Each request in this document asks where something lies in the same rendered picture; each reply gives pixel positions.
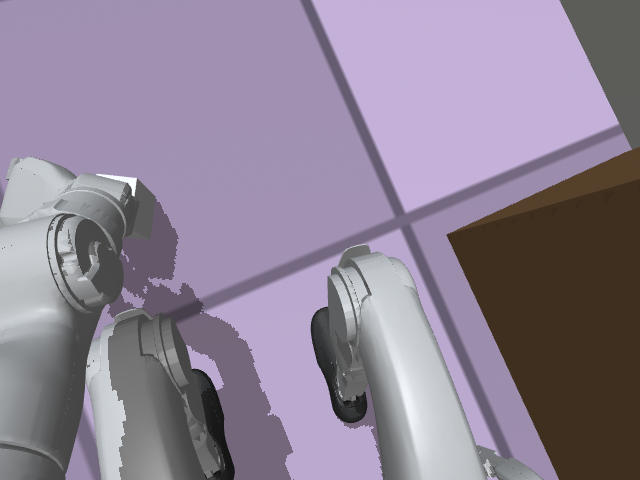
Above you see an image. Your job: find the left robot hand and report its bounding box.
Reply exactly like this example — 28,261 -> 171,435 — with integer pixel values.
0,157 -> 77,228

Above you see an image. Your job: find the right robot foot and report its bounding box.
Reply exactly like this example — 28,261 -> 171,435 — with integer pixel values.
311,307 -> 367,423

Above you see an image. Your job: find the right robot hand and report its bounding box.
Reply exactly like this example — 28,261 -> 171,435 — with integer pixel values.
477,445 -> 543,480

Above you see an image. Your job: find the left robot arm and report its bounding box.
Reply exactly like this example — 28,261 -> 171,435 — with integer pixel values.
0,173 -> 140,480

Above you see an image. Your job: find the carton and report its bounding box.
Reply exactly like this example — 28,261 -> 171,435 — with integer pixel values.
96,174 -> 156,239

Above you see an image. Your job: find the left robot foot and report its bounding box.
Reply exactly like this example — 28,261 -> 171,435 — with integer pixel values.
192,369 -> 235,480

